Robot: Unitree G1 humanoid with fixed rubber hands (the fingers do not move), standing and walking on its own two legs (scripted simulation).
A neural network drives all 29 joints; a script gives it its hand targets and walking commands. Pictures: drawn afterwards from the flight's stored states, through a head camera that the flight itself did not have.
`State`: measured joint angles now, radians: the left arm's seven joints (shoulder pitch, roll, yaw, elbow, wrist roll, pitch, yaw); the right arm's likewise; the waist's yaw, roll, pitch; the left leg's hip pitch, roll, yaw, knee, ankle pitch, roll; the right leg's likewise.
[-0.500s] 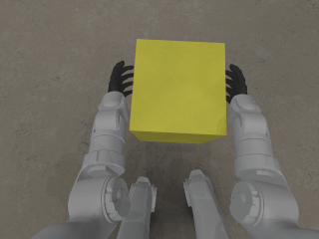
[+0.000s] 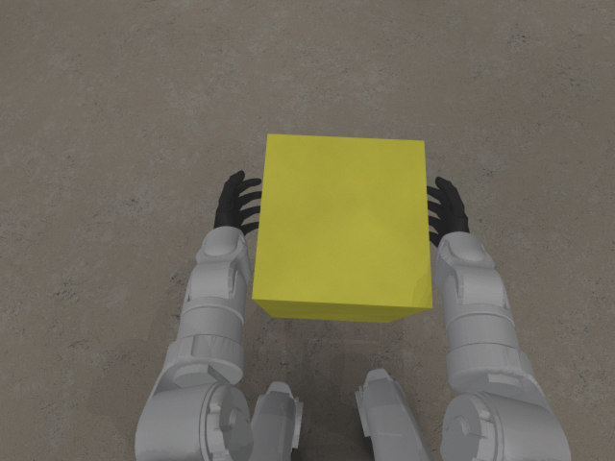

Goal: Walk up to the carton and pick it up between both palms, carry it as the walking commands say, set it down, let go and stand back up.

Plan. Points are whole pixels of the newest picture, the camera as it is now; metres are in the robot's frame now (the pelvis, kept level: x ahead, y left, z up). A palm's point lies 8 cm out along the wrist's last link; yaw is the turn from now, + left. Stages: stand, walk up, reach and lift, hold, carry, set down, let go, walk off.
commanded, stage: reach and lift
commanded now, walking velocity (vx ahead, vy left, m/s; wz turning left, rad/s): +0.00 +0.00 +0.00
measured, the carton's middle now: (336, 242) +0.43 -0.03 -0.12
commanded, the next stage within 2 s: none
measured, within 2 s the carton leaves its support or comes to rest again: neither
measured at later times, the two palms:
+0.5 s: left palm (212, 225) +0.41 +0.11 +0.03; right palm (471, 232) +0.38 -0.18 +0.02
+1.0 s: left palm (185, 217) +0.38 +0.12 +0.10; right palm (501, 223) +0.36 -0.17 +0.09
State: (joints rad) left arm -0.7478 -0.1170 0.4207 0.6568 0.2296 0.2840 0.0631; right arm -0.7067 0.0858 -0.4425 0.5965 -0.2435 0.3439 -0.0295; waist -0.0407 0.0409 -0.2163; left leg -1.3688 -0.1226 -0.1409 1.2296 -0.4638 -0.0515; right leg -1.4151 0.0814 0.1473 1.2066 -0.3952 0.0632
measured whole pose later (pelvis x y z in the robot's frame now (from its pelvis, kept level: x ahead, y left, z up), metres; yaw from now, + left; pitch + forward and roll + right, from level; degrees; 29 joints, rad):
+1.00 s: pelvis +0.04 +0.00 +0.12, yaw -1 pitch +14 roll +0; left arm -0.42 -0.20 0.36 0.49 0.30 0.35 0.02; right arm -0.38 0.17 -0.38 0.43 -0.29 0.41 0.00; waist -0.04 0.02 -0.08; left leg -0.55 -0.06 -0.17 0.59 -0.27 -0.02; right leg -0.59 0.05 0.15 0.56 -0.21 0.04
